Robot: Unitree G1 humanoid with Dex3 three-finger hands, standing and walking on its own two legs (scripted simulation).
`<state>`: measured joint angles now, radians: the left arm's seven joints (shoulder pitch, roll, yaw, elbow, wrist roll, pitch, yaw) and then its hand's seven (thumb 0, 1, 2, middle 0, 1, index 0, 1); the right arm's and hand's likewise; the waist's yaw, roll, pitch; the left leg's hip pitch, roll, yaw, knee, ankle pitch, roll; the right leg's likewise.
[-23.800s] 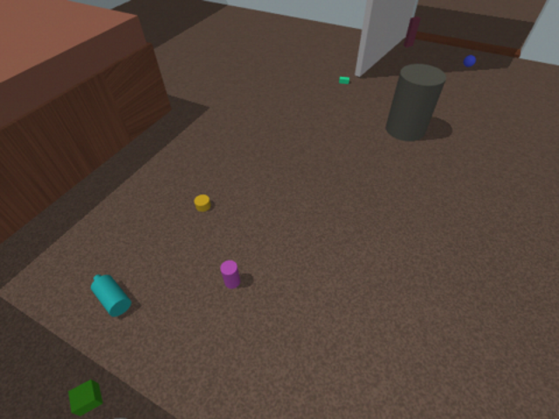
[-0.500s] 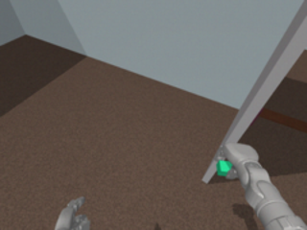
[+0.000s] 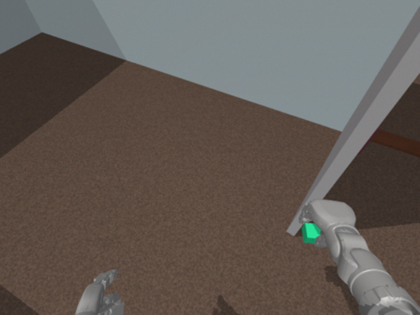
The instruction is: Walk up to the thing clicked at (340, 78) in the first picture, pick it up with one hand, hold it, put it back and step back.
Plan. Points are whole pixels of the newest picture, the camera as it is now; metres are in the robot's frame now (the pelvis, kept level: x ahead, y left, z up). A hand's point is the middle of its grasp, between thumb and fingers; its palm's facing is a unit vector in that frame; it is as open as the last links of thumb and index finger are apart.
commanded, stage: crouch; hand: right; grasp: from above
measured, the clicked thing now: (319, 234) +0.32 -0.23 -0.12
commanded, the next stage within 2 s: lower in 1.76 s
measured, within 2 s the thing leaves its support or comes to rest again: neither
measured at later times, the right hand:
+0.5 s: hand (294, 237) +0.38 -0.24 -0.32, palm faces -0.43 +0.00 -0.90, open 6.6 cm
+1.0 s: hand (284, 243) +0.42 -0.25 -0.50, palm faces -0.44 +0.04 -0.89, open 6.6 cm
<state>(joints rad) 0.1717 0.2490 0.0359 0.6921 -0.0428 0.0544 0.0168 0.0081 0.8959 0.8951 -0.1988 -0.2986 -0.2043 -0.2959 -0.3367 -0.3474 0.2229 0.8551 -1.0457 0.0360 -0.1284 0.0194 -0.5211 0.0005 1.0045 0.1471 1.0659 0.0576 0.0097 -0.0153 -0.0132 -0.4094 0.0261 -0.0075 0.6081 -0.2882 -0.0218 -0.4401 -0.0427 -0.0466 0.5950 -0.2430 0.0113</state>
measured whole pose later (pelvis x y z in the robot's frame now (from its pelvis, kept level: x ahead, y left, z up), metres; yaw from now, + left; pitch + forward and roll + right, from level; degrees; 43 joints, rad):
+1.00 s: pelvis -0.06 -0.01 -0.34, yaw +5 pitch +38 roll +7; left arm 0.15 0.24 0.01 0.73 0.10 -0.06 -0.08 0.00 0.90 0.90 -0.20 -0.30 -0.21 -0.30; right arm -0.94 -0.63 -0.06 1.34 -1.19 -0.07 -0.33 0.02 -0.52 0.00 1.02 0.12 1.06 0.06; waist 0.19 -0.01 -0.14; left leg -2.03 -0.01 0.04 2.07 -0.71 -0.04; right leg -2.14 -0.07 0.10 2.11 -0.65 0.00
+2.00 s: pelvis -0.06 +0.00 -0.44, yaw +9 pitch +33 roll +9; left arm 0.13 0.28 -0.13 0.70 0.16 -0.04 -0.13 0.00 0.91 0.90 -0.20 -0.30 -0.20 -0.30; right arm -1.07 -0.86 -0.10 1.51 -1.23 -0.15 -0.34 0.01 -0.50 0.00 1.05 0.08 1.09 0.04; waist 0.27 0.04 0.02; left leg -2.23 -0.05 0.09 2.35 -0.71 -0.05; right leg -2.36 -0.07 0.20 2.42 -0.67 0.02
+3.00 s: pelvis -0.06 -0.01 -0.46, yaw +13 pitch +29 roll +13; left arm 0.09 0.30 -0.26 0.66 0.24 -0.15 -0.18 0.00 0.91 0.90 -0.20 -0.30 -0.20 -0.30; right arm -1.09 -1.00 -0.13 1.66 -1.24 -0.16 -0.51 0.01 -0.50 0.00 1.07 0.06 1.10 0.03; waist 0.34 0.13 0.14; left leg -2.23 -0.08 0.15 2.40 -0.71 -0.06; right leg -2.38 -0.07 0.27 2.53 -0.70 0.02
